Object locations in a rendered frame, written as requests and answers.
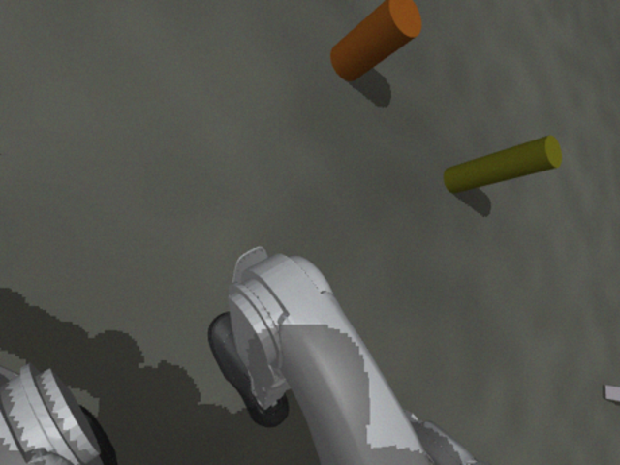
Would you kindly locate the right robot foot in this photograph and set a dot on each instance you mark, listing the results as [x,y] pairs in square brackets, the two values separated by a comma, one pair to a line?
[221,342]

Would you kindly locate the right robot hand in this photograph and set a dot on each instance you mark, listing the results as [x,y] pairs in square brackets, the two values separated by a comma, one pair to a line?
[440,447]

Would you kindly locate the left robot foot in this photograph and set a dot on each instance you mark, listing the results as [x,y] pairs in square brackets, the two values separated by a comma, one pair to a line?
[108,455]

